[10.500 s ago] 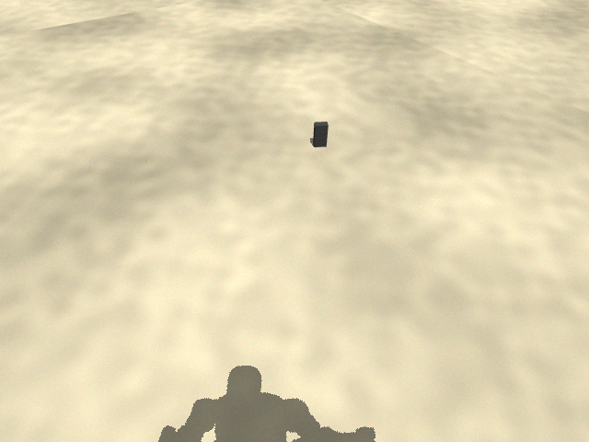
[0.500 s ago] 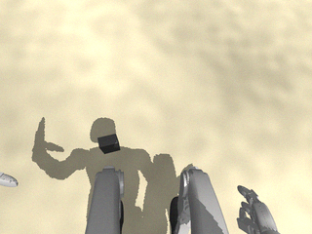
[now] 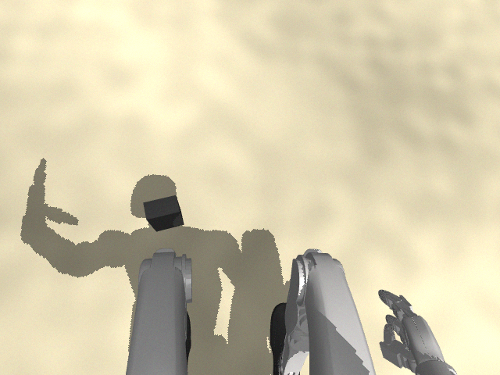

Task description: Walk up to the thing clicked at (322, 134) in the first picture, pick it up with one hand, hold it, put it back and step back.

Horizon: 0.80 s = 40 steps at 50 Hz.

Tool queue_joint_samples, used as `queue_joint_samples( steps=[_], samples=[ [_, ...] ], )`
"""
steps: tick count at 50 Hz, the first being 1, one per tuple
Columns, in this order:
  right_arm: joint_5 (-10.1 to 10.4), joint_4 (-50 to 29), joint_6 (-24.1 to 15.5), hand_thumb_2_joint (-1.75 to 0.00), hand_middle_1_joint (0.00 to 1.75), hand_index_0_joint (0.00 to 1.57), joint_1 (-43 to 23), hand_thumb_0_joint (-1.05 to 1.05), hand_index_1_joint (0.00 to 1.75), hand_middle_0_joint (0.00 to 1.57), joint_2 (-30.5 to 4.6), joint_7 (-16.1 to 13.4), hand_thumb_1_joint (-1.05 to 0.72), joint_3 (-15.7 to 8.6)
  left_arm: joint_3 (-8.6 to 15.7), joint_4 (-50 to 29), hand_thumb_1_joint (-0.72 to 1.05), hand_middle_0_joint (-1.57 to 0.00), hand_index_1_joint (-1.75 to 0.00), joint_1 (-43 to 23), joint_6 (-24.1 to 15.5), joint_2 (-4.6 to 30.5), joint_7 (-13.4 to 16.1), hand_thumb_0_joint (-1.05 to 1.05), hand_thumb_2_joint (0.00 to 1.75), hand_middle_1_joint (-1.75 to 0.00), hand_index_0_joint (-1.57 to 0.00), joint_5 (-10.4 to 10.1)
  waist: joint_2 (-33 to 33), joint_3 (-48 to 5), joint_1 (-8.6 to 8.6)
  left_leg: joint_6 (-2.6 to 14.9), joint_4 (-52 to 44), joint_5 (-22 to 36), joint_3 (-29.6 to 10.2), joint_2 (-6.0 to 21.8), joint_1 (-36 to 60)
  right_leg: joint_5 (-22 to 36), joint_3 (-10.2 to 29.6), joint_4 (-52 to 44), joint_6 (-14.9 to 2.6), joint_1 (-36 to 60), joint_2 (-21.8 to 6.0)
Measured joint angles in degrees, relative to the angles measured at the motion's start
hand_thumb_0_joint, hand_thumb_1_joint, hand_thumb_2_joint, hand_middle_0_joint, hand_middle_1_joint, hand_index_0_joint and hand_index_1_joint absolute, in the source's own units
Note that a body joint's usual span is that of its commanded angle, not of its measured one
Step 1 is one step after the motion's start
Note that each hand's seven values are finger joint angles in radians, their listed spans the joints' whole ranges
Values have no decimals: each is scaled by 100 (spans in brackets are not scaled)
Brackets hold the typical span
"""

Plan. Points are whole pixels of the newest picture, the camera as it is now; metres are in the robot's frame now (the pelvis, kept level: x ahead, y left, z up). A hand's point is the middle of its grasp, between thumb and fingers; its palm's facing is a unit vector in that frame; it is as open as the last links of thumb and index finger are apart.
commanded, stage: go down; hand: left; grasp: from the side
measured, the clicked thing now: (165, 214) +0.43 +0.19 -0.37
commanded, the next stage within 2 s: approach in 0.78 s
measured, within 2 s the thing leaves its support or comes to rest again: neither
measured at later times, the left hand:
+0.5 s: hand out of the picture +0.35 +0.39 -0.04, palm faces +0.12 -0.98 -0.12, open 17.3 cm
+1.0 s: hand out of the picture +0.36 +0.40 -0.06, palm faces +0.13 -0.99 -0.10, open 17.3 cm
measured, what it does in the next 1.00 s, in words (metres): lowers itself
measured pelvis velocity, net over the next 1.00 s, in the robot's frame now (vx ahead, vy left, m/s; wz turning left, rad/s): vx -0.01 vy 0.00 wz -0.02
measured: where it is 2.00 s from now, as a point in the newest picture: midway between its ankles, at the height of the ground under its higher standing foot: (230, 367)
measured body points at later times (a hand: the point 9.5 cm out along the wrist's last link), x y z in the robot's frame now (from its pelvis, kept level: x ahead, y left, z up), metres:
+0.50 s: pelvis -0.01 +0.00 -0.03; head +0.19 +0.06 +0.37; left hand +0.34 +0.45 -0.03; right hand +0.16 -0.27 -0.13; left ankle +0.08 +0.13 -0.41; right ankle +0.09 -0.13 -0.41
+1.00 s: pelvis -0.01 +0.00 -0.05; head +0.19 +0.06 +0.34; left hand +0.35 +0.45 -0.05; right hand +0.15 -0.28 -0.15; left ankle +0.08 +0.13 -0.41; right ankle +0.09 -0.13 -0.41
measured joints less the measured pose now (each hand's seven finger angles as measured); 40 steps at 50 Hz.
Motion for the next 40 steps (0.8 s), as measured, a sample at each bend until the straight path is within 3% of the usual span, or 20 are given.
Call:
queue_joint_samples(
  steps=[40],
  samples=[
    [-21, 10, 48, -91, 30, 21, 108, 1, 30, 21, -95, 127, -92, 141, 301, 322, -51, -6, -6, -501, -75, 445, -303, -1, 5, -5, -6, -65, -32, 150, -128, 19, 788, 14, -88, -45, -712, 22, 19, 747, 31, -677, 16]
  ],
)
